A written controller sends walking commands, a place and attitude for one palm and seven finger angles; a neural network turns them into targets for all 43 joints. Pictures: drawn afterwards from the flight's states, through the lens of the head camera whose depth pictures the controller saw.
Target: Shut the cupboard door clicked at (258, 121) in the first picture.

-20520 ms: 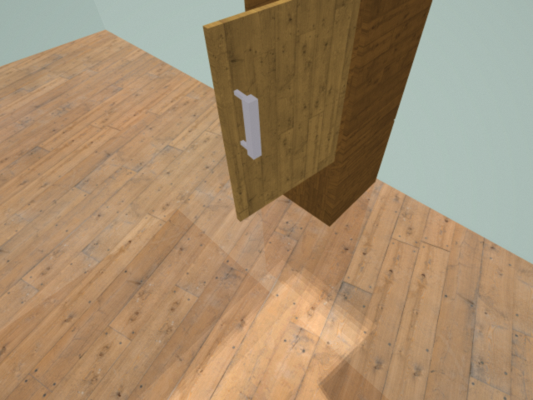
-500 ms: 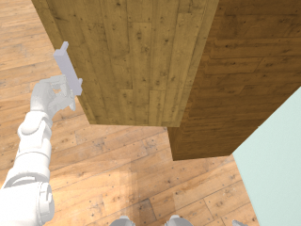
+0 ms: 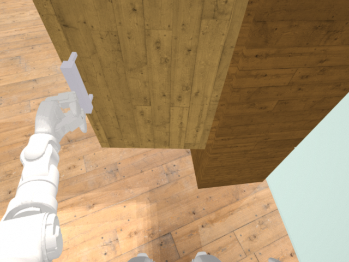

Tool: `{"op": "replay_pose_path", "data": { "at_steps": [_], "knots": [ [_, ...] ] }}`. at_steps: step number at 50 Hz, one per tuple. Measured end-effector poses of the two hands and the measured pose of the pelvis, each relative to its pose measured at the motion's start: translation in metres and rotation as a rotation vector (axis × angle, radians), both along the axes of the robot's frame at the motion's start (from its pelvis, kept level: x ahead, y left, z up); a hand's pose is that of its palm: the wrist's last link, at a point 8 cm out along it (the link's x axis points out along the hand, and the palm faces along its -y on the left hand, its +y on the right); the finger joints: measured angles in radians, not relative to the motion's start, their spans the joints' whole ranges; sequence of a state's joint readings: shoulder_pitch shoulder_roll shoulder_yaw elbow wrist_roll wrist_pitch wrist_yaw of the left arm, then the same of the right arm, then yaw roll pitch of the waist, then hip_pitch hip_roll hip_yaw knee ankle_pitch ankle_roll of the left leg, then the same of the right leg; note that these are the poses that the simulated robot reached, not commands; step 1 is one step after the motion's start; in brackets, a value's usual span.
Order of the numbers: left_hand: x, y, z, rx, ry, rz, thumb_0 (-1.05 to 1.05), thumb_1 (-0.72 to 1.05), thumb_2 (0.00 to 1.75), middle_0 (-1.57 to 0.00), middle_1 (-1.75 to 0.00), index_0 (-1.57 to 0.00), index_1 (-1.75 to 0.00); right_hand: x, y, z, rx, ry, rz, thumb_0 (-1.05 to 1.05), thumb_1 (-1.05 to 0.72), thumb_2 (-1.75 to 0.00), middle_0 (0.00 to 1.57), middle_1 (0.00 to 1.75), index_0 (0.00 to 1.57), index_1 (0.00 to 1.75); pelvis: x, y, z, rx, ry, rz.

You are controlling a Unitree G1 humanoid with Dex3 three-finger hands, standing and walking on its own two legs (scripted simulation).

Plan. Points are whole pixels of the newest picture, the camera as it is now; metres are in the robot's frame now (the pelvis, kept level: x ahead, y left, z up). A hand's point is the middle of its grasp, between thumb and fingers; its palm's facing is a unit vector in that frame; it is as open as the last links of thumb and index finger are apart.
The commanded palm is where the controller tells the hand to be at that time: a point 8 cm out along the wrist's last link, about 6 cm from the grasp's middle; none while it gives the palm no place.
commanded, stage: push the door shut along its arc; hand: left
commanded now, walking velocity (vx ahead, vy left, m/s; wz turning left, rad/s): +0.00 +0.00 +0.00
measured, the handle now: (80, 84) +0.55 +0.24 +0.08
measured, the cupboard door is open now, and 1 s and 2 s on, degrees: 83 72 64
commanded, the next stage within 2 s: pull the fist back off the door in 1.68 s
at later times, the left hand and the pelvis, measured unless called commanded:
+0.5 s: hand (92, 97) +0.49 +0.19 +0.09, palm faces -0.14 -0.99 -0.02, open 3.1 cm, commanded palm +0.48 +0.24 +0.08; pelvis +0.00 -0.01 -0.02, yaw -1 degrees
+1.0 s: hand (105, 82) +0.54 +0.17 +0.09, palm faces -0.26 -0.97 +0.00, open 3.1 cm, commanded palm +0.55 +0.20 +0.08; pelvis -0.01 +0.01 -0.04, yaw -1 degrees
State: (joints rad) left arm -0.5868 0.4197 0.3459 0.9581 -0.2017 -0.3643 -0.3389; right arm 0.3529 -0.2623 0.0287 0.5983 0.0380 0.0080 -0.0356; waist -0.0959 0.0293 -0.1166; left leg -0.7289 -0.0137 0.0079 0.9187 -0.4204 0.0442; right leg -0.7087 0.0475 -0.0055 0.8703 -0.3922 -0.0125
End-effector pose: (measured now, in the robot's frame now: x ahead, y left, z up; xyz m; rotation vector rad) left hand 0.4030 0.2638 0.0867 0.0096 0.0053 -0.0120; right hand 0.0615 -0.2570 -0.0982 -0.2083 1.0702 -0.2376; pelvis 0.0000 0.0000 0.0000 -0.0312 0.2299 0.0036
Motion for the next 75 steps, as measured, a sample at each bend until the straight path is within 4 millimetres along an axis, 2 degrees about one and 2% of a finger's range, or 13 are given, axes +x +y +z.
{"op": "replay_pose_path", "data": {
  "at_steps": [5,10,18,27,32,38,49,53,64,75],
  "knots": [
    [0.006,-0.003,-0.005,0.003,0.025,-0.024,0.02,0.90,0.90,-1.30,-1.51,-1.30,-1.50,0.005,-0.002,-0.002,-0.010,0.001,0.026,0.00,-0.91,-0.90,0.20,0.30,0.21,0.30,-0.004,-0.002,-0.003,-0.002,0.004,0.012],
    [0.025,-0.010,0.000,0.013,-0.002,-0.061,0.02,0.90,0.90,-1.30,-1.51,-1.30,-1.50,-0.001,-0.008,-0.005,-0.032,0.022,0.024,0.00,-0.91,-0.90,0.20,0.30,0.21,0.30,-0.008,-0.005,-0.008,-0.005,0.028,0.017],
    [0.057,-0.018,0.004,-0.003,0.025,-0.109,0.02,0.90,0.90,-1.30,-1.50,-1.30,-1.50,-0.030,-0.017,-0.011,-0.043,0.097,-0.031,0.00,-0.91,-0.90,0.20,0.30,0.21,0.30,-0.006,-0.007,-0.013,-0.005,0.070,0.001],
    [0.073,-0.015,0.003,0.007,0.026,-0.143,0.02,0.90,0.90,-1.30,-1.50,-1.31,-1.50,-0.069,-0.017,-0.014,-0.039,0.216,-0.082,0.00,-0.91,-0.90,0.20,0.30,0.21,0.30,-0.004,-0.007,-0.017,-0.008,0.099,-0.010],
    [0.081,-0.016,0.003,0.007,0.035,-0.167,0.02,0.90,0.90,-1.30,-1.50,-1.30,-1.50,-0.079,-0.016,-0.014,-0.045,0.251,-0.089,0.00,-0.91,-0.90,0.20,0.30,0.21,0.30,-0.005,-0.006,-0.019,-0.017,0.110,-0.003],
    [0.095,-0.019,0.004,0.005,0.041,-0.192,0.02,0.90,0.90,-1.30,-1.50,-1.30,-1.50,-0.080,-0.014,-0.015,-0.063,0.250,-0.091,0.00,-0.91,-0.90,0.20,0.30,0.21,0.30,-0.008,-0.003,-0.024,-0.028,0.132,0.001],
    [0.128,-0.034,0.003,-0.006,0.046,-0.247,0.02,0.90,0.90,-1.30,-1.50,-1.30,-1.50,-0.087,-0.006,-0.019,-0.085,0.259,-0.100,0.00,-0.91,-0.90,0.20,0.30,0.21,0.30,-0.011,0.005,-0.034,-0.043,0.179,-0.003],
    [0.141,-0.042,0.004,0.023,0.044,-0.270,0.02,0.90,0.90,-1.30,-1.50,-1.30,-1.50,-0.096,0.000,-0.022,-0.081,0.290,-0.110,0.00,-0.91,-0.90,0.20,0.30,0.21,0.30,-0.010,0.008,-0.038,-0.048,0.201,-0.002],
    [0.177,-0.077,-0.001,0.001,0.059,-0.326,0.02,0.90,0.90,-1.30,-1.50,-1.30,-1.50,-0.127,0.015,-0.025,-0.067,0.378,-0.177,0.00,-0.91,-0.90,0.20,0.30,0.21,0.30,-0.004,0.010,-0.046,-0.052,0.247,-0.019],
    [0.194,-0.079,0.001,0.032,0.086,-0.337,0.02,0.88,0.90,-1.30,-1.50,-1.29,-1.50,-0.143,0.024,-0.022,-0.043,0.444,-0.224,0.00,-0.91,-0.90,0.20,0.30,0.21,0.30,0.003,0.006,-0.047,-0.051,0.264,-0.029]
  ]
}}
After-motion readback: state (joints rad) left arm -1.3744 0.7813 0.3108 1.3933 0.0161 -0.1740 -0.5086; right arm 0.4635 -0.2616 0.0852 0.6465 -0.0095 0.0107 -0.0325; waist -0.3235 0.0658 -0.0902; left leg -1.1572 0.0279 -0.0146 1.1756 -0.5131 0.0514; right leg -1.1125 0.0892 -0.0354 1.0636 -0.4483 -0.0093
